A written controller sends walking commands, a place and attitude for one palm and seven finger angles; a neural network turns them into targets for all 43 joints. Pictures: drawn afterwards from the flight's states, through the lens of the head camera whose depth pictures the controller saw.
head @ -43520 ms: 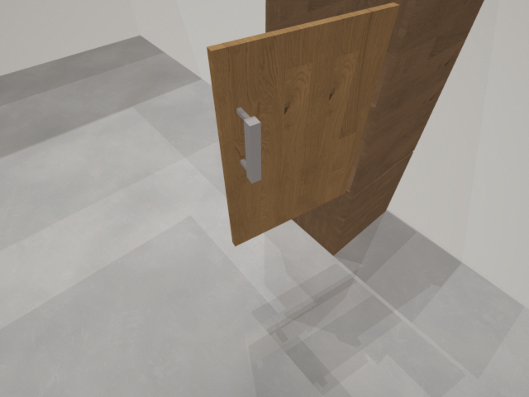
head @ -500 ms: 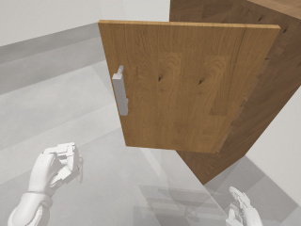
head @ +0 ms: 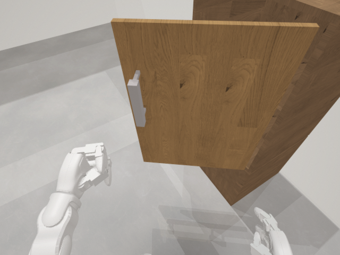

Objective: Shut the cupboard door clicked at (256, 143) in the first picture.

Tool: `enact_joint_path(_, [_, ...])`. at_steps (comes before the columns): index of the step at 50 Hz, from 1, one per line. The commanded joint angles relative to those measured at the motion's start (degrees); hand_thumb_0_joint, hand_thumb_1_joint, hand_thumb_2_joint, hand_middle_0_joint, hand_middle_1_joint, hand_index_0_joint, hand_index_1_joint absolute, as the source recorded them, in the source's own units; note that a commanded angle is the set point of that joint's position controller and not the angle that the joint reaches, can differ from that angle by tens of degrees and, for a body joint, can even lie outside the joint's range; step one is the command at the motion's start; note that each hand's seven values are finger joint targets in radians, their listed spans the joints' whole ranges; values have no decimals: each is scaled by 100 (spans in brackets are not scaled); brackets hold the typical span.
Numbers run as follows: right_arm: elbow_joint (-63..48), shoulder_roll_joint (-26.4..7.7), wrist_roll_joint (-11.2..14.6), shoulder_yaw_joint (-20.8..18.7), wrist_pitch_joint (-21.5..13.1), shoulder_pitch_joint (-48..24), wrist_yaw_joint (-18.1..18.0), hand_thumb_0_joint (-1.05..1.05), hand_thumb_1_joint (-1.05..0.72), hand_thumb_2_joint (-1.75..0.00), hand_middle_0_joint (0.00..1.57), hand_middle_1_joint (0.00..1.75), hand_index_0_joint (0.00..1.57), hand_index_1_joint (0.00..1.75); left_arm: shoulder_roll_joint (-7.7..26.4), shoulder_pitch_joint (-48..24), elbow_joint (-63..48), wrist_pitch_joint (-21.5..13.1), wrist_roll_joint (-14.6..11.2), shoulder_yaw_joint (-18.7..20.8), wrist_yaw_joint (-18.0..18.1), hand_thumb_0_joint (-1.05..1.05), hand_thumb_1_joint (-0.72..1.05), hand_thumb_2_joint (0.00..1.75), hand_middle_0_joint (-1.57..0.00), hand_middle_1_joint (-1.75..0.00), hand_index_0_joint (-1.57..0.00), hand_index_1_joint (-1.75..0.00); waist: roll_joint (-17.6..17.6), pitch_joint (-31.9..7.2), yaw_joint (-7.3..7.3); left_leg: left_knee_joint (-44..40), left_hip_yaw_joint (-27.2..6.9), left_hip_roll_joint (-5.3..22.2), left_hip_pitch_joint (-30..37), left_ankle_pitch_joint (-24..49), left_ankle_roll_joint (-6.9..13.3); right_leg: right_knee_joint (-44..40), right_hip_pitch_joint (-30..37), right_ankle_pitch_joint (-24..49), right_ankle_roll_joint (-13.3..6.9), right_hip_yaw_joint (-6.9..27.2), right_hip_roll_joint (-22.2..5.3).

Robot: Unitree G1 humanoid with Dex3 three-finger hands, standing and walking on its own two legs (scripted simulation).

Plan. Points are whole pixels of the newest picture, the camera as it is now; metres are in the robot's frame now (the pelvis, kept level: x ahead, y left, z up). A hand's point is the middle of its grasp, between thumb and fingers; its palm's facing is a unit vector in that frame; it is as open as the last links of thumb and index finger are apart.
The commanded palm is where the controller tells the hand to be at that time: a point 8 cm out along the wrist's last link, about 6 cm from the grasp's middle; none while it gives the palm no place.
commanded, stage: bring the fist close to the handle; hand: left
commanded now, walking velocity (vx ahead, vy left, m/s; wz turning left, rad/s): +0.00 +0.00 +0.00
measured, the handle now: (139, 99) +0.49 +0.12 +0.09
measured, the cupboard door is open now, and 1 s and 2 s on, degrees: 53 53 42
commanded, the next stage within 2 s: push the door shut along its arc in 1.14 s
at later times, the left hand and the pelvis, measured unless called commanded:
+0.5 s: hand (134, 142) +0.35 +0.11 +0.09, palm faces -0.07 -1.00 -0.02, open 3.1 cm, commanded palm +0.33 +0.16 +0.09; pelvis +0.01 +0.00 +0.00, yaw -1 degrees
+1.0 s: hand (149, 126) +0.39 +0.08 +0.09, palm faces -0.05 -1.00 -0.02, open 3.1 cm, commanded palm +0.37 +0.14 +0.09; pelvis +0.00 -0.01 +0.01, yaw -3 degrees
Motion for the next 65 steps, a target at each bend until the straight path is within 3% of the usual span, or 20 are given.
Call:
enact_joint_path(1, [-903,-629,4,-312,-250,-342,14,0,-90,-90,20,30,20,30,667,-1316,-1058,-286,-7,353,188,0,90,90,-130,-150,-130,-150,-201,-1138,-29,-857,-137,-58,377,1093,48,-845,743,1077,120,367,-43])
enact_joint_path(4, [-885,-652,-17,-332,-168,-292,53,0,-90,-90,20,30,20,30,728,-1310,-799,-262,47,471,311,0,90,90,-130,-150,-130,-150,-395,-1219,42,-882,-121,-40,397,1367,40,-791,918,1422,101,328,-21])
enact_joint_path(12, [-822,-613,-18,-372,-25,-281,141,0,-90,-90,20,30,20,30,315,-2182,-680,-392,225,-10,509,0,90,90,-130,-150,-130,-150,-184,-1301,-92,-885,-71,-26,631,1478,26,-741,775,1634,95,297,-18])
enact_joint_path(19, [-639,-646,-37,-390,158,-204,155,0,-90,-90,20,30,20,30,357,-3025,-113,-385,399,-23,819,0,90,90,-130,-150,-130,-150,-480,-1284,-190,-860,-78,-13,591,1361,37,-777,691,1532,105,323,-10])
enact_joint_path(22, [-611,-604,-37,-388,221,-233,172,0,-90,-90,20,30,20,30,99,-3614,80,-406,461,-270,920,0,90,90,-130,-150,-130,-150,-196,-1410,-234,-872,-71,-15,721,1338,19,-755,603,1505,89,310,-13])
enact_joint_path(24, [-558,-621,-61,-409,272,-169,172,0,-90,-90,20,30,20,30,203,-3678,311,-427,484,-118,1008,0,90,90,-130,-150,-130,-150,-335,-1604,-178,-848,-69,-4,765,1540,24,-728,738,1735,82,321,2])
enact_joint_path(26, [-564,-589,-62,-403,324,-162,203,0,-90,-90,20,30,20,30,23,-3761,547,-433,469,-226,1019,0,90,90,-130,-150,-130,-150,-404,-1650,-185,-851,-27,-15,732,1644,20,-727,842,1945,96,335,-17])
enact_joint_path(29, [-520,-624,-66,-426,434,-102,232,0,-90,-90,20,30,20,30,266,-3822,933,-473,495,45,1069,0,90,90,-130,-150,-130,-150,-515,-1649,-117,-849,9,-18,598,1709,19,-734,964,2095,94,381,-22])
enact_joint_path(32, [-494,-596,-55,-427,505,-74,264,0,-90,-90,20,30,20,30,8,-4294,1209,-523,532,-188,1105,0,90,90,-130,-150,-130,-150,-449,-1501,-235,-839,39,-19,578,1553,23,-776,759,1978,111,386,-11])
enact_joint_path(34, [-429,-638,-71,-456,561,-7,244,0,-90,-90,20,30,20,30,253,-4623,1447,-582,559,35,1177,0,90,90,-130,-150,-130,-150,-710,-1565,-265,-816,34,-14,496,1438,42,-816,796,1853,128,434,-5])
enact_joint_path(37, [-357,-607,-64,-457,581,0,248,0,-90,-90,20,30,20,30,27,-5358,1688,-712,591,-176,1222,0,90,90,-130,-150,-130,-150,-409,-1596,-371,-804,29,-28,518,1294,31,-801,609,1694,111,431,-6])
enact_joint_path(39, [-349,-642,-90,-495,600,79,252,0,-90,-90,20,30,20,30,245,-5158,1815,-800,606,82,1266,0,90,90,-130,-150,-130,-150,-436,-1928,-243,-777,41,-26,571,1484,41,-741,808,1906,99,450,11])
enact_joint_path(41, [-381,-609,-86,-488,619,89,282,0,-90,-90,20,30,20,30,118,-5069,1868,-856,603,0,1239,0,90,90,-130,-150,-130,-150,-402,-2054,-226,-795,85,-44,536,1614,39,-705,965,2146,101,461,-8])
enact_joint_path(45, [-429,-634,-82,-520,702,126,311,0,-90,-90,20,30,20,30,363,-4668,2034,-907,601,273,1208,0,90,90,-130,-150,-130,-150,-611,-1930,-121,-841,159,-48,378,1629,56,-773,1123,2289,130,525,-19])
enact_joint_path(48, [-427,-631,-67,-513,744,107,309,0,-90,-90,20,30,20,30,230,-4958,2041,-936,605,92,1196,0,90,90,-130,-150,-130,-150,-626,-1654,-234,-886,182,-57,307,1281,68,-919,951,1854,148,556,-19])
enact_joint_path(51, [-438,-616,-65,-523,724,65,292,0,-90,-90,20,30,20,30,169,-5168,1787,-1041,597,8,1212,0,90,90,-130,-150,-130,-150,-512,-1793,-261,-887,189,-67,432,1220,93,-962,965,1765,151,600,-20])
enact_joint_path(55, [-352,-633,-61,-513,733,68,243,0,-90,-90,20,30,20,30,441,-5273,2041,-1087,556,226,1194,0,90,90,-130,-150,-130,-150,-734,-1655,-293,-884,195,-73,271,1002,102,-1084,979,1483,199,704,-53])
enact_joint_path(61, [-376,-607,-39,-505,724,33,251,0,-90,-90,20,30,20,30,326,-5040,2117,-1122,489,176,1029,0,90,90,-130,-150,-130,-150,-514,-1804,-209,-897,204,-82,375,1222,94,-996,1097,1870,164,662,-43])
enact_joint_path(63, [-377,-642,-21,-504,733,50,257,0,-90,-90,20,30,20,30,279,-5044,2270,-1079,490,65,948,0,90,90,-130,-150,-130,-150,-685,-1620,-276,-921,184,-70,306,1099,88,-1038,971,1687,173,634,-35])
enact_joint_path(65, [-327,-665,-10,-511,737,67,235,0,-90,-90,20,30,20,30,363,-5515,2321,-1089,518,31,876,0,90,90,-130,-150,-130,-150,-544,-1546,-376,-900,157,-65,338,1015,97,-1041,811,1585,174,644,-39])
